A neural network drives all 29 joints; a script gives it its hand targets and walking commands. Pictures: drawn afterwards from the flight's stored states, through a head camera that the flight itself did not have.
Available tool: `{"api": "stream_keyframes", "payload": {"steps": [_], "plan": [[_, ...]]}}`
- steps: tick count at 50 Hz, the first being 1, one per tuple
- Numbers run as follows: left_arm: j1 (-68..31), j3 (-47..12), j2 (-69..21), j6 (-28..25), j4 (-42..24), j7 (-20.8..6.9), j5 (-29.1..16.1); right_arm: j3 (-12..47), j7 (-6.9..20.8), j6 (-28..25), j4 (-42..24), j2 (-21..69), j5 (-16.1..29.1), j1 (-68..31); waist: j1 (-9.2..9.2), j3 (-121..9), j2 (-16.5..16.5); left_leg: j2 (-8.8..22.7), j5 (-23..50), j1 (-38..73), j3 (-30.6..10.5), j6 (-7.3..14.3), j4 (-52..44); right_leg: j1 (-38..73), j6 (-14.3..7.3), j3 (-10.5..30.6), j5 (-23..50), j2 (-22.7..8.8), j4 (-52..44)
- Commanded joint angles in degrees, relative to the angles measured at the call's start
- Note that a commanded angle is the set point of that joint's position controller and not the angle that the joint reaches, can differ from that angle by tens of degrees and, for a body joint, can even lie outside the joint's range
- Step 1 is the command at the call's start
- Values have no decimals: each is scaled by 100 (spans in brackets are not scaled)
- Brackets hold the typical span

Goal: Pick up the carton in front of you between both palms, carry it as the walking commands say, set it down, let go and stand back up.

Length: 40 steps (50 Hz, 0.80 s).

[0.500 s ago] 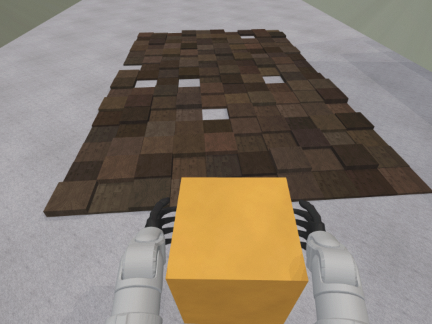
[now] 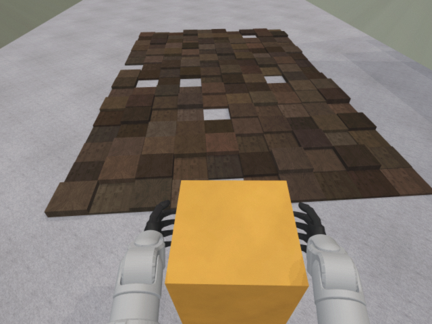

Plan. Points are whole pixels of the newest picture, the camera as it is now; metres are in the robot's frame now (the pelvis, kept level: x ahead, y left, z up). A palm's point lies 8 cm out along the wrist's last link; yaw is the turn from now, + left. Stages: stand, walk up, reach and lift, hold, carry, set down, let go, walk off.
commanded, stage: hold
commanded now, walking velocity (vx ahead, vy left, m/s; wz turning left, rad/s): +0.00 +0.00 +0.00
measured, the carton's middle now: (233, 256) +0.29 +0.00 -0.03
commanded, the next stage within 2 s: carry in 0.34 s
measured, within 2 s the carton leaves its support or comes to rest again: neither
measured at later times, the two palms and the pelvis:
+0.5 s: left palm (158, 228) +0.30 +0.14 +0.06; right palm (318, 235) +0.29 -0.16 +0.06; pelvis +0.01 +0.00 -0.01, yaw -2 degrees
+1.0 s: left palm (181, 162) +0.46 +0.12 +0.08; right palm (315, 174) +0.44 -0.18 +0.07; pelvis +0.23 -0.01 -0.01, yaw -2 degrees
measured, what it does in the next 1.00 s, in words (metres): walks ahead: left foot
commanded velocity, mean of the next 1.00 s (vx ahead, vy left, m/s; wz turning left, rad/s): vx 0.35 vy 0.00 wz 0.00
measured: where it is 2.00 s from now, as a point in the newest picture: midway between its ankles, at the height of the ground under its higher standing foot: (233, 231)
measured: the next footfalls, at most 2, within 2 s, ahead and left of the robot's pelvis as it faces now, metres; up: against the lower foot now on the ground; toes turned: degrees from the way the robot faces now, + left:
left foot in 0.74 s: +0.15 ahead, +0.11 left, +0.00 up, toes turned +8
right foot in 1.06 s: +0.41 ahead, -0.13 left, +0.00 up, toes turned -13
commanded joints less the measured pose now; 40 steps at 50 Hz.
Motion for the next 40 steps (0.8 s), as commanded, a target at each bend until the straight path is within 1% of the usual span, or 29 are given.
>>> {"api": "stream_keyframes", "payload": {"steps": [1,4,5,6,10,11,12,13,16,17,18,19,20,21,23,24,25,26,27,28,29,30,33,35,36,37,38,39,40], "plan": [[-2496,-3175,-5134,-251,-395,-1205,-1441,3127,1206,-151,-374,5162,1448,-2527,12,-1361,45,-381,942,406,-106,16,-189,-10,-9,87,940,351,-289],[-2707,-3135,-5064,-249,-446,-1178,-1449,3035,1222,-112,-189,5099,1372,-2455,-21,-1236,130,-370,857,493,-61,-16,-164,-176,-38,58,801,337,-336],[-2508,-3052,-5075,-212,-335,-1163,-1385,3001,1216,-90,-123,5019,1358,-2485,82,-1172,36,-354,842,467,-72,5,-195,-157,-16,31,706,337,-352],[-2650,-3129,-5111,-240,-464,-1188,-1442,2988,1215,-121,-279,4988,1257,-2472,-43,-1204,-7,-387,727,471,-69,-26,-210,-206,-17,8,585,388,-368],[-2723,-3213,-5149,-299,-490,-1222,-1523,3135,1218,-156,-350,5155,1424,-2605,35,-1335,-21,-404,880,450,-66,-14,-137,-106,-4,20,791,379,-308],[-2688,-3258,-5209,-272,-404,-1192,-1539,3106,1216,-162,-329,5097,1402,-2581,-67,-1401,49,-376,940,545,-76,-13,-159,-154,-15,34,842,374,-278],[-2548,-3114,-5088,-274,-426,-1200,-1425,3095,1194,-158,-379,5076,1435,-2568,62,-1372,113,-344,978,443,-96,-11,-131,-66,-33,47,854,339,-282],[-2680,-3078,-5099,-267,-296,-1196,-1394,2965,1191,-161,-191,5107,1312,-2531,-77,-1386,106,-397,913,481,-99,-25,-139,-86,-39,103,906,337,-303],[-2630,-3161,-5121,-278,-456,-1180,-1470,3061,1215,-170,-274,5067,1356,-2488,2,-1358,83,-372,920,448,-104,-17,-184,-137,-24,34,863,366,-291],[-3101,-3449,-5134,-246,-544,-1193,-1616,3351,1211,-106,-491,5138,1561,-2795,6,-1456,233,685,-275,-474,-35,92,165,-738,-57,8,-413,-620,108],[-2994,-3431,-5258,-196,-471,-1185,-1705,3416,1185,-31,-587,5202,1670,-2870,23,-1419,212,634,-1894,-576,-276,131,-88,-1110,-86,95,-1902,-462,46],[-2932,-3419,-5180,-147,-652,-1178,-1689,3491,1169,5,-739,5177,1673,-2741,-23,-1362,280,809,-3084,-872,-579,226,-308,-1447,-106,168,-2734,-443,81],[-2959,-3595,-5256,-95,-884,-1164,-1798,3600,1158,49,-817,5205,1754,-2662,-30,-1366,457,833,-3623,-1034,-667,224,-528,-1604,-64,-82,-2768,-252,350],[-3056,-3759,-5247,-62,-1120,-1140,-1853,3673,1130,73,-1072,5183,1829,-2840,-34,-1271,862,957,-3295,-1105,-753,268,-662,-1633,15,-385,-1994,-141,767],[-2833,-3992,-5196,83,-1393,-1105,-2040,3892,1058,227,-1228,5160,1850,-2375,-29,-1793,869,1149,-2489,-831,-944,470,-581,-1416,9,-749,-881,-24,1036],[-2721,-4069,-5265,176,-1416,-1082,-2115,4052,992,293,-1625,5167,1922,-2427,-38,-1854,585,1059,-2327,-882,-758,480,-390,-1207,1,-797,-878,-67,585],[-2744,-4157,-5278,276,-1575,-1059,-2215,4109,935,418,-1737,5146,1984,-2437,-7,-1954,415,840,-2318,-1294,-387,415,-102,-583,-86,-644,-1036,-147,89],[-2656,-4296,-5185,391,-1892,-1002,-2261,4222,884,567,-1933,5122,2080,-2409,51,-1853,-179,524,-2250,-2016,100,215,729,-177,-290,245,-1687,-658,-423],[-2624,-4391,-5130,496,-2165,-927,-2343,4457,836,686,-2356,5161,2233,-2587,122,-1579,-1210,84,-1999,-2968,711,-26,1876,153,-629,1618,-2661,-1490,-989],[-2502,-4413,-5072,629,-2449,-852,-2328,4552,782,833,-2674,5147,2330,-2763,158,-1305,-1450,296,-1772,-3605,722,-53,2263,109,-970,2420,-2925,-2117,-1350],[-2585,-4429,-5047,786,-2598,-754,-2359,4643,729,944,-2927,5100,2414,-2920,139,-1125,-1023,511,-1649,-3571,623,-35,2184,-154,-1138,2416,-2745,-2190,-1403],[-2296,-4363,-4901,920,-2677,-658,-2292,4636,661,1098,-2904,5061,2405,-2707,140,-1016,-693,585,-1622,-3696,645,-41,2122,-193,-1137,2256,-2298,-2135,-1381],[-1697,-4466,-4741,1239,-3389,-341,-2417,4633,420,1411,-3218,4865,2521,-1615,93,-1838,-589,192,-795,-2534,1289,-45,853,46,-763,559,-234,-1386,-637],[-1236,-4472,-4539,1460,-3705,-108,-2407,4568,185,1634,-3537,4782,2542,-1127,55,-2153,-619,80,-159,-979,1542,-86,26,-553,-545,-185,65,-1008,127],[-950,-4440,-4473,1578,-3792,12,-2415,4463,44,1764,-3694,4545,2536,-843,27,-2355,-418,241,-150,79,1360,-5,-90,-1230,-427,-483,32,-847,653],[-912,-4387,-4326,1665,-4018,126,-2368,4402,-112,1861,-3752,4457,2490,-579,-102,-2540,83,795,-627,1218,533,298,-184,-2363,-239,-784,-49,-658,1601],[-865,-4327,-4240,1812,-4152,221,-2419,4283,-271,1932,-3908,4138,2375,-442,-187,-2382,1553,2156,-577,2094,-1464,809,-572,-4006,25,-1265,-1270,-209,2982],[-904,-4350,-4063,1914,-4340,304,-2490,4107,-420,1993,-3920,4130,2290,-270,-249,-2023,1785,2691,214,2058,-2151,1376,-566,-4761,-61,-873,-2046,-323,3479],[-833,-4279,-3965,1998,-4515,348,-2548,3965,-534,2065,-4130,4130,2231,-114,-238,-1953,1121,2815,446,1772,-2305,1557,-560,-4890,-131,-652,-2093,-597,3619]]}}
